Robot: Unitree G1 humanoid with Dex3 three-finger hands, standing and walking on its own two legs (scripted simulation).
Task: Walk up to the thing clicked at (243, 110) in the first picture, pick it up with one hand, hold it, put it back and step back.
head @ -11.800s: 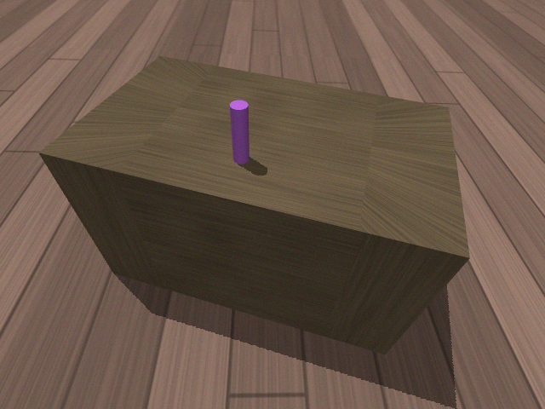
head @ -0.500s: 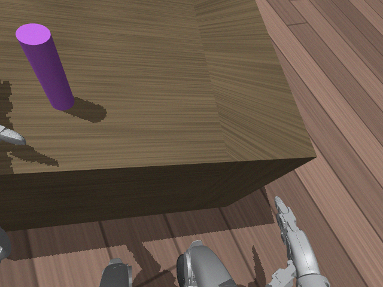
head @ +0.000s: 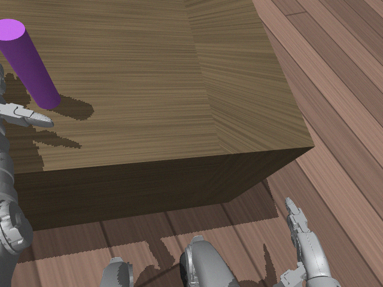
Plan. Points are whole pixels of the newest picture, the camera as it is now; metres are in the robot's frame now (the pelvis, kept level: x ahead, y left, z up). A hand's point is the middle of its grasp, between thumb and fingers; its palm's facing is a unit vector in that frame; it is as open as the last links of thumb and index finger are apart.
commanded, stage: rest palm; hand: left
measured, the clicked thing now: (31, 71) +0.54 +0.22 +0.07
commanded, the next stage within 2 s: close in 0.38 s
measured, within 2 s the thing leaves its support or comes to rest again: leaves its support in 1.46 s
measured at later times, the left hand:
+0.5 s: hand (46, 90) +0.53 +0.21 +0.03, palm faces +0.15 -0.99 +0.01, open 17.5 cm
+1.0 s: hand (38, 75) +0.56 +0.22 +0.04, palm faces +0.17 -0.99 +0.00, open 13.0 cm
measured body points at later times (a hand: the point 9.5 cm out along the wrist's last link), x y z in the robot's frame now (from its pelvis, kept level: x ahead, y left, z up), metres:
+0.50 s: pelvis +0.01 +0.01 +0.00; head +0.16 +0.04 +0.42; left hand +0.51 +0.26 +0.03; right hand +0.17 -0.26 +0.00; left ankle +0.00 +0.13 -0.63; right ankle +0.06 -0.14 -0.63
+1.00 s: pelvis -0.01 +0.00 -0.01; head +0.17 +0.04 +0.41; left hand +0.54 +0.27 +0.05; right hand +0.15 -0.26 +0.00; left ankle +0.00 +0.13 -0.63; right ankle +0.06 -0.14 -0.63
